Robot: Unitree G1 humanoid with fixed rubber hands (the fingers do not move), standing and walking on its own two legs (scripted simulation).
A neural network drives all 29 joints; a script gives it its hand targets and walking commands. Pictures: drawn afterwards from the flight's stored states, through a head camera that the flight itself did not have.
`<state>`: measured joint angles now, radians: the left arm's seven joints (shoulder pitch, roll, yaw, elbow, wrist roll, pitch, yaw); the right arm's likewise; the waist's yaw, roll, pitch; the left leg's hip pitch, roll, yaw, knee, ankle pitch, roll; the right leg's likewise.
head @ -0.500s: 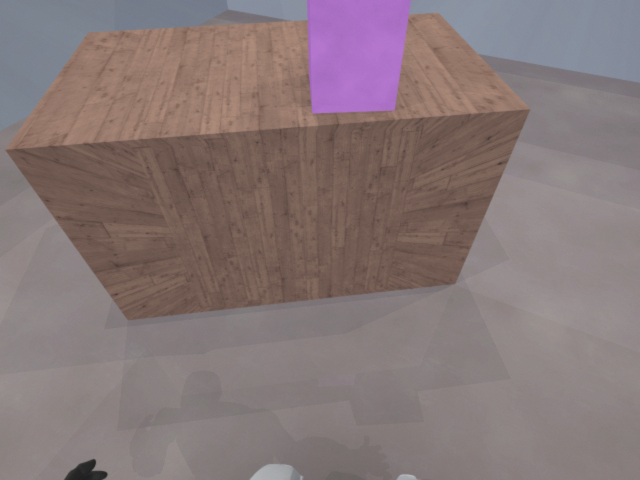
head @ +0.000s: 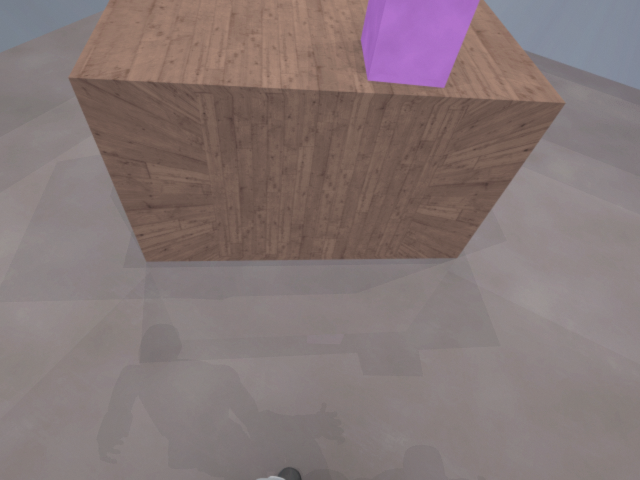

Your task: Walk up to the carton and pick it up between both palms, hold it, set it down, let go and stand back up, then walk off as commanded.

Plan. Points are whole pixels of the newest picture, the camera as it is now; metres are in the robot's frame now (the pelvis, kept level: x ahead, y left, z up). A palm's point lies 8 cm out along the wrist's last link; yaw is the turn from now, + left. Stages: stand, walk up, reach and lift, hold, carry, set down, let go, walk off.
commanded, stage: walk off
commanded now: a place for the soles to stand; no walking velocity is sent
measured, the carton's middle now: (414, 13) +1.13 -0.15 +0.07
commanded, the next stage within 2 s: stand in 1.76 s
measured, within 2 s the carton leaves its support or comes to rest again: neither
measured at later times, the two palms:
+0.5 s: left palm out of the picture +0.06 +0.35 -0.16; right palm out of the picture +0.04 -0.30 -0.08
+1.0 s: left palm out of the picture +0.08 +0.22 -0.10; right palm out of the picture +0.06 -0.44 -0.11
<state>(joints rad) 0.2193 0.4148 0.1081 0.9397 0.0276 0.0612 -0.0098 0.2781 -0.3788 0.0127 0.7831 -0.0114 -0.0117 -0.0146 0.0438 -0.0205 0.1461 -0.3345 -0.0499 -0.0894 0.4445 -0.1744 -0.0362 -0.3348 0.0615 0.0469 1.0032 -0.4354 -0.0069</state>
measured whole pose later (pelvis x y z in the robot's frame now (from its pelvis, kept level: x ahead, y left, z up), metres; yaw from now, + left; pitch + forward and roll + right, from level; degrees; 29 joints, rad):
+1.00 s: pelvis +0.02 -0.10 -0.01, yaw -2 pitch -2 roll +6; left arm 0.27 0.42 0.11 0.79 0.04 0.04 -0.08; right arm 0.35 -0.47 0.01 0.83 -0.01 -0.06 -0.09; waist 0.04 -0.09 0.11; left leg -0.49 -0.03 -0.04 1.08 -0.39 -0.02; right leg -0.37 0.00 0.00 0.61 -0.21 -0.07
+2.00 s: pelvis +0.09 -0.09 -0.01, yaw -2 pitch -1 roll +0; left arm 0.25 0.40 0.10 0.83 0.01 -0.02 -0.03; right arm 0.31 -0.37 0.01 0.86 -0.01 -0.03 -0.04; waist 0.04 -0.01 0.06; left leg -0.25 0.02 -0.01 0.55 -0.27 -0.01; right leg -0.24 0.03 0.02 0.53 -0.28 -0.02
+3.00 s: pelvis +0.06 -0.09 -0.01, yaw -2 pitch -3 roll +0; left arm 0.22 0.40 0.10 0.97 0.01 -0.01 -0.02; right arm 0.27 -0.36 0.01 0.87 -0.01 -0.03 -0.01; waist 0.04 0.01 0.05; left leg -0.24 0.02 -0.01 0.55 -0.26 -0.01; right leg -0.24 0.03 0.02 0.53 -0.25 -0.02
